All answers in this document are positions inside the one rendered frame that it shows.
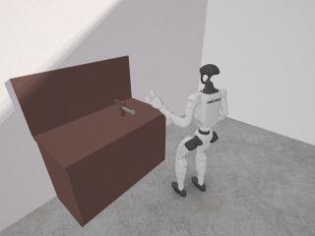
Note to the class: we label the left robot foot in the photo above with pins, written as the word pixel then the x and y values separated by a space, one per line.
pixel 181 192

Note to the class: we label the robot left hand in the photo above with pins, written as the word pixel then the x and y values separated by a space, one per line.
pixel 156 103

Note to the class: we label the robot right upper arm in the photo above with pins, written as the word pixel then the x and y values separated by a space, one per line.
pixel 223 103

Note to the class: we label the counter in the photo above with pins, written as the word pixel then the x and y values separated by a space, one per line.
pixel 94 151

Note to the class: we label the left robot forearm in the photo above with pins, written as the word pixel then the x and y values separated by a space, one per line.
pixel 176 119

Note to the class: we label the robot left upper arm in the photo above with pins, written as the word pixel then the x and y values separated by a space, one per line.
pixel 192 101

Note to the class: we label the tap lever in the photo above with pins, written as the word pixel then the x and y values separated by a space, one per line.
pixel 131 111

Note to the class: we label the left robot thigh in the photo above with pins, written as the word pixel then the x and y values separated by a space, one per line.
pixel 184 148

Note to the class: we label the right robot forearm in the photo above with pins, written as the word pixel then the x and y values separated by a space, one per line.
pixel 220 118

